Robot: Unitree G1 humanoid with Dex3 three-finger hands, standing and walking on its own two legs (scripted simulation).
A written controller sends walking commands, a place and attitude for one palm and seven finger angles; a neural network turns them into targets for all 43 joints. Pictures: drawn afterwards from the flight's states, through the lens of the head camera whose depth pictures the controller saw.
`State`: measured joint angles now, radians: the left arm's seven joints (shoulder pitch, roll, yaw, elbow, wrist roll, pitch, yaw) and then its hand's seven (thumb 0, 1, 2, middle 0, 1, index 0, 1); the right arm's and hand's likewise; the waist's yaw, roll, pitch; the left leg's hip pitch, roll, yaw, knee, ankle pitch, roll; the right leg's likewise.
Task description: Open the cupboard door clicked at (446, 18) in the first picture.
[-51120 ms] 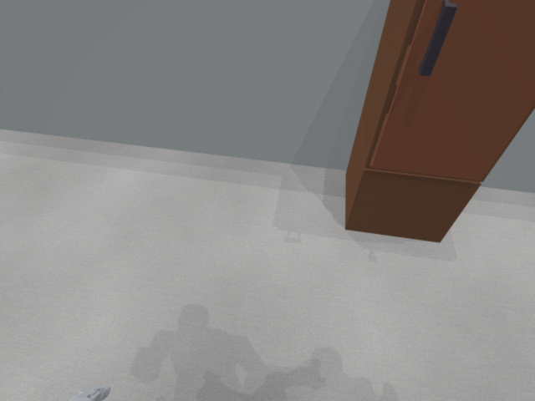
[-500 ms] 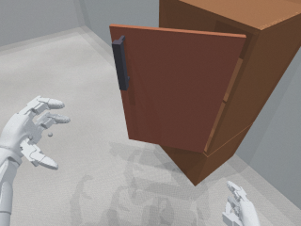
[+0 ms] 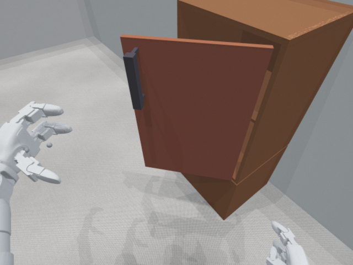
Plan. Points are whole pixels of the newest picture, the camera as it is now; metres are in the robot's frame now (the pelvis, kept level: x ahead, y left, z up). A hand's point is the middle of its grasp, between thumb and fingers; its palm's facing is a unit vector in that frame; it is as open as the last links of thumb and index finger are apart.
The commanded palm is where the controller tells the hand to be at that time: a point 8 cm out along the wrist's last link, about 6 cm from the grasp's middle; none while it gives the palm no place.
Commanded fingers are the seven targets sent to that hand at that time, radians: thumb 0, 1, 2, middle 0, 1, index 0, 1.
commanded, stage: raise the hand with hooked fingers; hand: left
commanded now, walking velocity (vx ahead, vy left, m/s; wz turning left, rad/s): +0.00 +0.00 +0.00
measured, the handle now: (137, 79) +0.57 +0.16 +0.14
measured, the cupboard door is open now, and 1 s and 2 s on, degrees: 42 42 42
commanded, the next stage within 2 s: move the hooked fingers beside the handle in 0.12 s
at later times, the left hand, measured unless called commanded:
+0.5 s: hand (62, 133) +0.32 +0.27 +0.16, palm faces -0.06 -1.00 -0.06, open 14.0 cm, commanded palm +0.31 +0.32 +0.17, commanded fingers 0.00 -0.50 0.30 -0.30 -1.20 -0.30 -1.20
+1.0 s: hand (79, 111) +0.40 +0.26 +0.16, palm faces -0.08 -1.00 -0.02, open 14.0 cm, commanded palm +0.38 +0.31 +0.16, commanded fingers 0.00 -0.50 0.30 -0.30 -1.20 -0.30 -1.20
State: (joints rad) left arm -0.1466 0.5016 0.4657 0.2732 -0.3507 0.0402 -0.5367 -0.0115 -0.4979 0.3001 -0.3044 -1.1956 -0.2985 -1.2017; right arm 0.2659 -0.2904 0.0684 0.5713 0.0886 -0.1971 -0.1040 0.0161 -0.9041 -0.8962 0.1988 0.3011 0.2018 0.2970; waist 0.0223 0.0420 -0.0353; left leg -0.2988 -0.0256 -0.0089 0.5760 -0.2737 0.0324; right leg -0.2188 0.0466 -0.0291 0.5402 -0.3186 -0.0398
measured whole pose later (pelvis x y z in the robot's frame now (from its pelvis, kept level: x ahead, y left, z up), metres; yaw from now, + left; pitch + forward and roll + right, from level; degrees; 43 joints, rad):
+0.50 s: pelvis -0.01 +0.00 +0.00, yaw +1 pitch +1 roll -1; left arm -0.36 0.52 0.39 0.48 -0.31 0.02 -0.55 -0.01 -0.50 0.30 -0.30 -1.20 -0.30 -1.20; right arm 0.25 -0.30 0.08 0.60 0.09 -0.19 -0.12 0.01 -0.90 -0.90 0.20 0.30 0.20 0.30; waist 0.02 0.05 -0.02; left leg -0.34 -0.03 -0.03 0.58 -0.26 0.03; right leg -0.25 0.04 -0.05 0.54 -0.31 -0.04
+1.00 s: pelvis +0.01 +0.01 +0.00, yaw +0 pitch +5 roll -1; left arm -0.56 0.55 0.39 0.73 -0.26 -0.02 -0.53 -0.01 -0.50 0.30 -0.30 -1.20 -0.30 -1.20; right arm 0.32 -0.31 0.06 0.62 0.09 -0.13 -0.10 0.01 -0.90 -0.90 0.20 0.30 0.20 0.30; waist -0.03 0.03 -0.06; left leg -0.39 -0.03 0.00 0.59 -0.29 0.04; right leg -0.31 0.04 -0.02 0.55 -0.33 -0.03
